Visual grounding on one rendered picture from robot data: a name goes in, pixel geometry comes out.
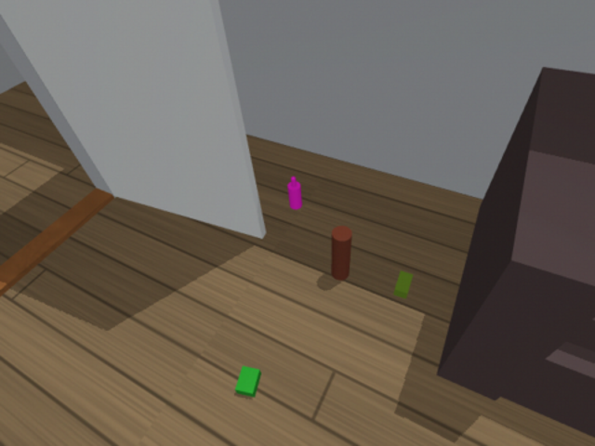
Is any sofa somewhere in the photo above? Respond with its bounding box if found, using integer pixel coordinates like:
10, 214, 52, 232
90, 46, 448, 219
437, 67, 595, 438

